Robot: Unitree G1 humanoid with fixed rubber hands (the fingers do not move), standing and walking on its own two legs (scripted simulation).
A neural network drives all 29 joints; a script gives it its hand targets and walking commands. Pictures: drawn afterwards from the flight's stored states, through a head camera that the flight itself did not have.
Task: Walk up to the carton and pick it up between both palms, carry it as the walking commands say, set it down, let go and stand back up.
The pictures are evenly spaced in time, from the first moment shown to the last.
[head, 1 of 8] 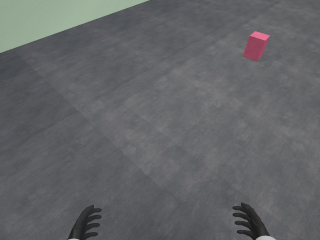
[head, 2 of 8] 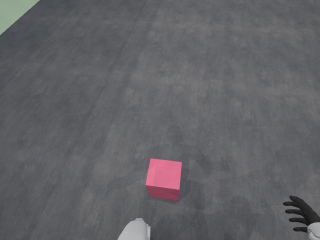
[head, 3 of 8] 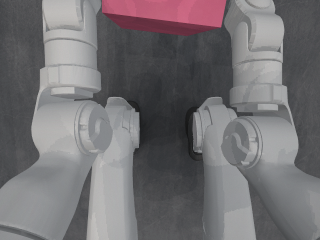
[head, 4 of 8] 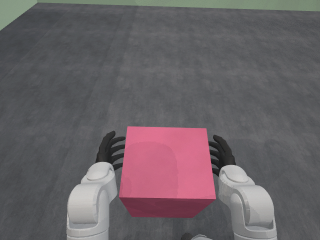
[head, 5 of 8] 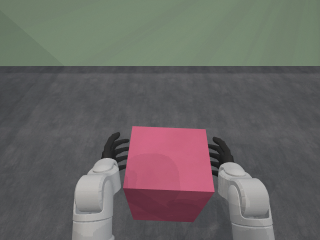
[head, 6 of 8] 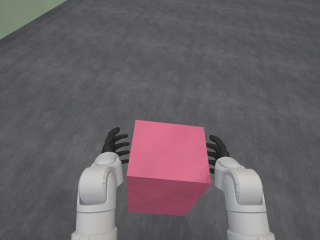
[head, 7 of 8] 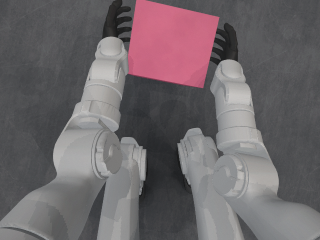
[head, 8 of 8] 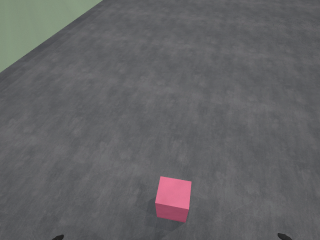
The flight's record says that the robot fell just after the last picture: no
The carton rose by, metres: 0.67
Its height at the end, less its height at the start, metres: +0.00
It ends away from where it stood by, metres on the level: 4.96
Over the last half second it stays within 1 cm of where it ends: yes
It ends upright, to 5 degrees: yes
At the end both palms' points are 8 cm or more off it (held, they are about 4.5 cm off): yes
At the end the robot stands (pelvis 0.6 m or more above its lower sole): yes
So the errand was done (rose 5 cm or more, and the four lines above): yes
